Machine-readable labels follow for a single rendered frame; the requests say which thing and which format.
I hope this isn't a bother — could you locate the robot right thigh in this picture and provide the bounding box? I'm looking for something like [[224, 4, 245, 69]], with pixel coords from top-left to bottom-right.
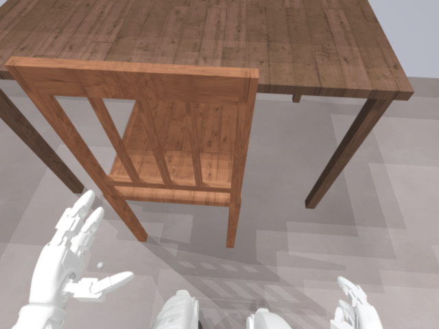
[[246, 312, 291, 329]]

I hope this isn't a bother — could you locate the right robot hand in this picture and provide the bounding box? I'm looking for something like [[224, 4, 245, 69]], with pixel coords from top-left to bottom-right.
[[330, 276, 383, 329]]

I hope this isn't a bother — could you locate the chair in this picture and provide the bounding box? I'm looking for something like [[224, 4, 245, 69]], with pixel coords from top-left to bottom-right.
[[4, 56, 259, 248]]

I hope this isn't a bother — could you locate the left robot hand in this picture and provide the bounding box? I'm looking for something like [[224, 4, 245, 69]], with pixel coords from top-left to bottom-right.
[[29, 190, 134, 308]]

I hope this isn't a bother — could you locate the robot left forearm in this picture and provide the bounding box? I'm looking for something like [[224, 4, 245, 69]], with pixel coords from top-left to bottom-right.
[[11, 303, 67, 329]]

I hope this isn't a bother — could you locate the table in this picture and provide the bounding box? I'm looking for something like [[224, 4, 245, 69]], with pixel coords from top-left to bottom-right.
[[0, 0, 414, 209]]

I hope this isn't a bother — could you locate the left robot shin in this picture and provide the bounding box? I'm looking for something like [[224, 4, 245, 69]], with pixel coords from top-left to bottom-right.
[[176, 290, 190, 296]]

